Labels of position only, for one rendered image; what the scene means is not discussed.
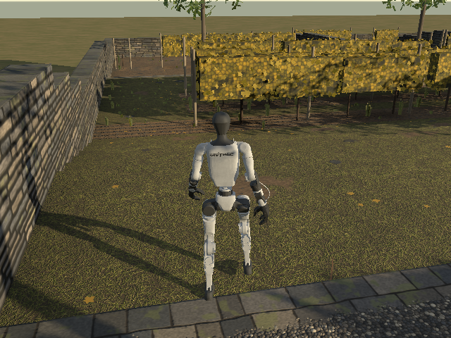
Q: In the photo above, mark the right robot forearm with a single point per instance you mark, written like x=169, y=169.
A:
x=257, y=190

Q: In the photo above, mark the robot left shin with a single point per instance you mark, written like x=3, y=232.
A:
x=208, y=268

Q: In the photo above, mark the left robot forearm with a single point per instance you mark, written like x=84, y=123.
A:
x=192, y=184

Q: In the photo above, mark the robot right hand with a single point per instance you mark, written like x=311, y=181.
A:
x=265, y=210

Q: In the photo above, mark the robot head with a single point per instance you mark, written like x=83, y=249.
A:
x=221, y=122

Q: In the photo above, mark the left robot upper arm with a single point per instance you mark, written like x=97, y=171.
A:
x=198, y=160

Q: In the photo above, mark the right robot upper arm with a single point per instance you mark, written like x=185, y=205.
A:
x=248, y=161

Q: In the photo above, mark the robot left hand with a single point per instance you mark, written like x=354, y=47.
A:
x=191, y=194

